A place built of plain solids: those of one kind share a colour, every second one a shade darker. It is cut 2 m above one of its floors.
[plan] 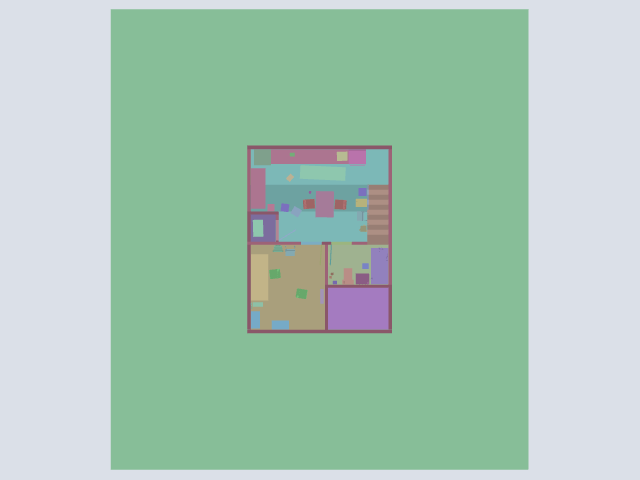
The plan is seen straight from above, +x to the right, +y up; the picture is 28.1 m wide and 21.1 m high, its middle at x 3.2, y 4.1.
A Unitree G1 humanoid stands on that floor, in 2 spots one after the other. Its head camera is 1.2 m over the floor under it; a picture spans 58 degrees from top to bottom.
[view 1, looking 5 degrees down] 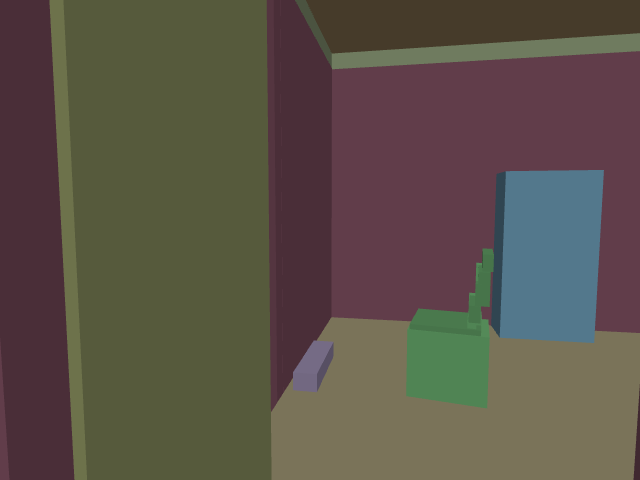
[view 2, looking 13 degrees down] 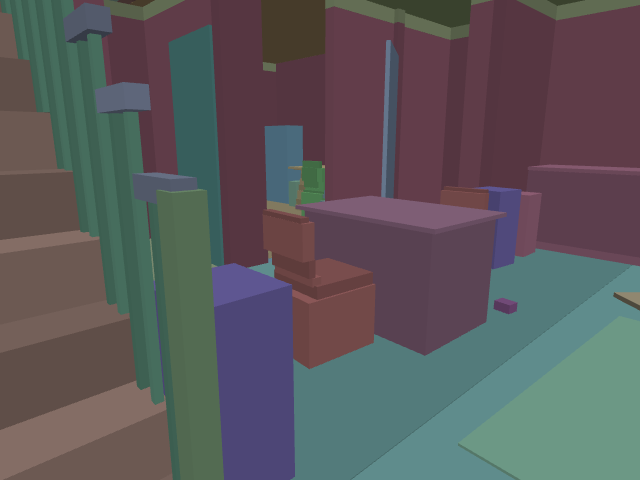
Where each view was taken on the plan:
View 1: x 2.69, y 4.54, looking -79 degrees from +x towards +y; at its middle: wall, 3.84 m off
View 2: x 5.75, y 7.43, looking -133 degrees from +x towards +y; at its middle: kitchen_table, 2.99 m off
